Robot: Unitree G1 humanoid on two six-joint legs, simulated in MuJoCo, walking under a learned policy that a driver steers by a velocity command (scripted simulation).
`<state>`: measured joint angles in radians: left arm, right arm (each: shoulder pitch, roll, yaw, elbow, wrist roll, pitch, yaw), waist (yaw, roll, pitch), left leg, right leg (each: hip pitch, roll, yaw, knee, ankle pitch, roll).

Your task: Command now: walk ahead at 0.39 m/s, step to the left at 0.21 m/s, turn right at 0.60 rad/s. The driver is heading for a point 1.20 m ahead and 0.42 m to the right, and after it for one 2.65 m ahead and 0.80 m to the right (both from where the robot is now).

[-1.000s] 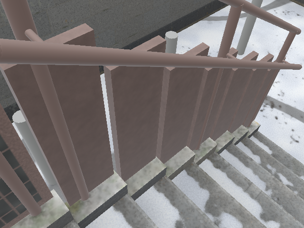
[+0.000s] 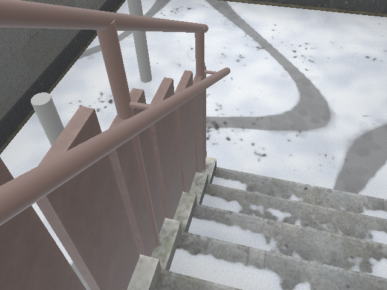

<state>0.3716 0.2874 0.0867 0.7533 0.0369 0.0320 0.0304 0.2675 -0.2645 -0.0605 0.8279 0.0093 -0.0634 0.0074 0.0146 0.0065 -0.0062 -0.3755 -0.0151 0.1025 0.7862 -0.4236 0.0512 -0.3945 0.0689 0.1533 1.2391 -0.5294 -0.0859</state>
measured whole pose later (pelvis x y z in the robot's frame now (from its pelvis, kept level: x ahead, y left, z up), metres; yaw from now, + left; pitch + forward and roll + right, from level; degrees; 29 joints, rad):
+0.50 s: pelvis +0.18 -0.04 -0.15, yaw -20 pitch +0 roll +1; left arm 0.12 0.19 0.04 0.81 0.02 0.02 -0.03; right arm 0.41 -0.21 -0.04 0.92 -0.03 -0.02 -0.03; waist -0.07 -0.02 0.10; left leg -0.56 0.13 0.09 1.89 -0.70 0.04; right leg -0.32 0.12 -0.03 0.64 -0.33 -0.13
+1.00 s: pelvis +0.47 -0.10 -0.32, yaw -32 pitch +2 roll +1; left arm 0.38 0.22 0.03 0.86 0.06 0.01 0.05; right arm 0.34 -0.18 -0.04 0.87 0.01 -0.07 0.01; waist 0.03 -0.02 -0.03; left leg -0.33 -0.07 0.01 0.61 -0.31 0.06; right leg -0.60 0.14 0.10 1.99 -0.75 -0.12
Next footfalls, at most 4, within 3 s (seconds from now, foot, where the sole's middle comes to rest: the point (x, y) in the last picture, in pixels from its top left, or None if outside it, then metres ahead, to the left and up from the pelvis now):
0.40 right None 0.22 -0.09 -0.91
0.88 left None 0.55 -0.05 -1.08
1.48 right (305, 282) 0.74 -0.45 -1.25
2.04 left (277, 238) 1.06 -0.39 -1.42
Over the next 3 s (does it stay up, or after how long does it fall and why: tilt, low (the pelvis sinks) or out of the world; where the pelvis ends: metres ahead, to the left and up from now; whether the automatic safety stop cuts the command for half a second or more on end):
stays up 1.36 -0.58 -0.84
